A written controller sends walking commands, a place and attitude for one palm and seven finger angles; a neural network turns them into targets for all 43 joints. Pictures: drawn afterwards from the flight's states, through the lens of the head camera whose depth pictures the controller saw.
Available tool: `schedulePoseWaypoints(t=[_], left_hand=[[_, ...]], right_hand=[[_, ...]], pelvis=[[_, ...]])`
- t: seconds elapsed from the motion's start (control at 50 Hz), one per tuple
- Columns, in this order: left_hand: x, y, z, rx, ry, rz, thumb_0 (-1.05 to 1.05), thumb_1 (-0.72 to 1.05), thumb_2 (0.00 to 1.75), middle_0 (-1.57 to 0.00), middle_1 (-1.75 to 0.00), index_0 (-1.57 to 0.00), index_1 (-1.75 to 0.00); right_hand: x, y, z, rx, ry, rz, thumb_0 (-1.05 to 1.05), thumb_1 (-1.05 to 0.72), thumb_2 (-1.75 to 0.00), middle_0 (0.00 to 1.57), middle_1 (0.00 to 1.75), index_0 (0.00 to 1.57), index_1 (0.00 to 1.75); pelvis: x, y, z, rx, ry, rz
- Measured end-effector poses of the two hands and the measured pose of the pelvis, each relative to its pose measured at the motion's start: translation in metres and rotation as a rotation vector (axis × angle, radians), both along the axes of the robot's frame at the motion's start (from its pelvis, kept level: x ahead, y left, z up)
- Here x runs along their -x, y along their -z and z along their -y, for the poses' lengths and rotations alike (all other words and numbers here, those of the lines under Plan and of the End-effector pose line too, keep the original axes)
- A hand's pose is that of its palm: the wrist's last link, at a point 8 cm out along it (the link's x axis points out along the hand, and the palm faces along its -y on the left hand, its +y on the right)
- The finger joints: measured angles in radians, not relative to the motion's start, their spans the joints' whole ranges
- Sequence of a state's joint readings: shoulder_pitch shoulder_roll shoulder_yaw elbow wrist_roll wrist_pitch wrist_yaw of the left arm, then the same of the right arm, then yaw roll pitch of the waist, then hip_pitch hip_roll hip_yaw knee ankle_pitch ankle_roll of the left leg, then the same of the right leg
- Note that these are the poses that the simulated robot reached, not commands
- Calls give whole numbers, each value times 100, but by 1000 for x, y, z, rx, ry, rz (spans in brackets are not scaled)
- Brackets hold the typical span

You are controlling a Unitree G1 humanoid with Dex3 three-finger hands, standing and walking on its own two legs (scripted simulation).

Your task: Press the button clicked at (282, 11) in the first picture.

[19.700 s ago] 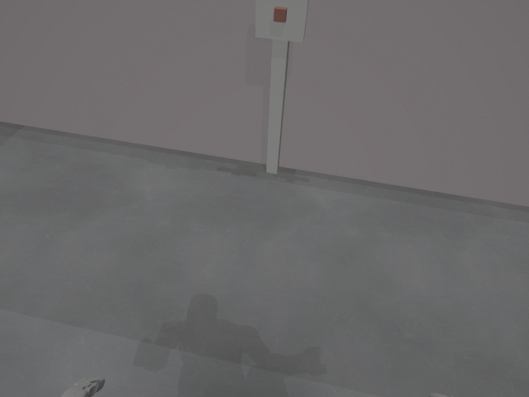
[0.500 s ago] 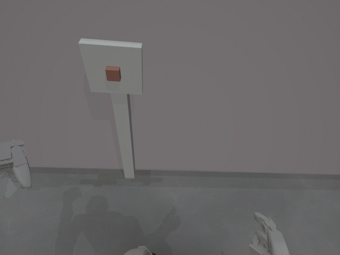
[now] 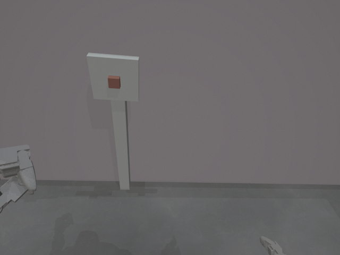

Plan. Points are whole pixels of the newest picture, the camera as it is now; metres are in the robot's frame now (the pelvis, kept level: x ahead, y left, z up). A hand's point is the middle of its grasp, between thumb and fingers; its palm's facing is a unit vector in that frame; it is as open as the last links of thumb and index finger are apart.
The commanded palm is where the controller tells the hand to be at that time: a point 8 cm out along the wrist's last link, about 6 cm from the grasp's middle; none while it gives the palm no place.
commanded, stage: stop stepping back and stand still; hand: left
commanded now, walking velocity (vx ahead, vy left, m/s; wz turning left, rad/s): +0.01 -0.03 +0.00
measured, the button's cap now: (114, 81) +0.70 +0.24 +0.07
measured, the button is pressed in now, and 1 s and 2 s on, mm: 0 0 0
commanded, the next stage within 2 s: let the arm hang, fingers relaxed in 0.80 s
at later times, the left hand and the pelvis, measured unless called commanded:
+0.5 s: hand out of the picture +0.15 +0.32 +0.17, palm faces +0.43 -0.84 -0.32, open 3.1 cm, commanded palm +0.08 +0.35 +0.20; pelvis -0.06 +0.07 +0.02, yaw -1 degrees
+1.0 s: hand (5, 233) +0.15 +0.32 +0.04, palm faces +0.17 -0.89 -0.43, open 3.0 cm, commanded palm none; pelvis -0.07 +0.09 +0.01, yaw +0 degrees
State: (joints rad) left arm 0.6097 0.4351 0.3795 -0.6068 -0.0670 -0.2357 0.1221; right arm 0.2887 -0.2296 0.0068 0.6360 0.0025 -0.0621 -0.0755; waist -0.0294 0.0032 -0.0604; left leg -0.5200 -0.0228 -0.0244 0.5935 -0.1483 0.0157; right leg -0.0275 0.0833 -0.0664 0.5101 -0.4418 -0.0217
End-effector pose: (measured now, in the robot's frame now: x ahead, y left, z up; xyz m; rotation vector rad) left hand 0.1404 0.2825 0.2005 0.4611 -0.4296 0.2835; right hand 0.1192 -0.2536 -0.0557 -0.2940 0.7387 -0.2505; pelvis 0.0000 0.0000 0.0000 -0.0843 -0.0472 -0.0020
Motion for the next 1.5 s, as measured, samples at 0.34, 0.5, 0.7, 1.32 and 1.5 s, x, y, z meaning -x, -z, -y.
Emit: schedulePoseWaypoints(t=[0.34,0.5,0.7,1.32,1.5], left_hand=[[49,-11,-37,-67,-10,-71,1,89,90,-131,-150,-131,-150],[35,20,-78,107,-134,-120,1,89,90,-131,-150,-131,-150],[51,-12,-64,-85,-12,-184,2,89,90,-130,-150,-131,-150],[240,335,-18,466,-274,-1792,1,90,90,-82,-99,-80,-100],[267,318,-23,462,-366,-1859,1,91,90,-50,-64,-49,-64]], right_hand=[[26,-3,-75,-97,-83,-19,1,-90,-89,20,30,21,30],[22,-8,-106,-77,-113,30,1,-90,-89,21,30,21,30],[37,-21,-120,-132,-91,91,1,-90,-89,21,30,21,30],[191,50,-40,-60,77,-602,1,-91,-89,20,30,20,30],[217,60,-67,-157,76,-712,1,-90,-89,20,30,20,30]], pelvis=[[41,-11,-37,-45,33,-36],[58,-15,-68,-66,17,-26],[69,-25,-75,-75,37,-67],[90,-15,-58,-52,-19,-36],[86,-24,-53,-70,-19,-37]])
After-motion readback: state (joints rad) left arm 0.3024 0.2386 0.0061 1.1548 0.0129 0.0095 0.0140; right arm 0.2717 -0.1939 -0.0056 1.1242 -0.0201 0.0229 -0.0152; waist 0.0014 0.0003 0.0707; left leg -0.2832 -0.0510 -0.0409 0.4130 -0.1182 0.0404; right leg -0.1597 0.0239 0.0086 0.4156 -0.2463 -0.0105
